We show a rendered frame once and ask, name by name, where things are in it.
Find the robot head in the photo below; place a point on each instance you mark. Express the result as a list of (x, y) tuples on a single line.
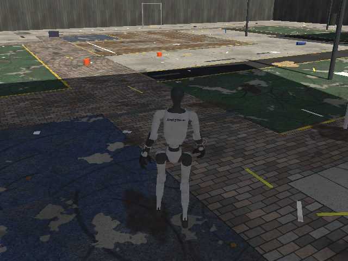
[(177, 94)]

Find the robot right upper arm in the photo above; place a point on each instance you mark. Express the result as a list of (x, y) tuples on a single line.
[(195, 125)]

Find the robot right forearm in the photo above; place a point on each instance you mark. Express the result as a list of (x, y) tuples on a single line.
[(199, 143)]

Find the robot left upper arm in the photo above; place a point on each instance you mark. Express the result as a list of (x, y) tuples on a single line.
[(159, 114)]

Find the left robot hand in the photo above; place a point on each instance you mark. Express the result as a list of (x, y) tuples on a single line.
[(142, 161)]

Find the right robot hand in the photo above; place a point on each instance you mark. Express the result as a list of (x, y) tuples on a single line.
[(198, 151)]

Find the robot left forearm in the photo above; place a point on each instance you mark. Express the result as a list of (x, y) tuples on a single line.
[(147, 146)]

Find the robot left thigh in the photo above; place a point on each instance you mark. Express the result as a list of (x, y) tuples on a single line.
[(161, 162)]

